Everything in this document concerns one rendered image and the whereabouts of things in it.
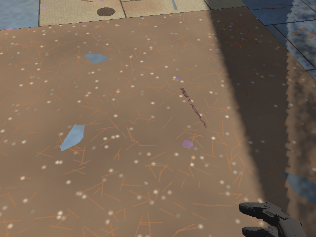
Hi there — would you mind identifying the right robot hand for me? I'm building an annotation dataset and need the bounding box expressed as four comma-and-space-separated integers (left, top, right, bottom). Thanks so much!
239, 201, 307, 237

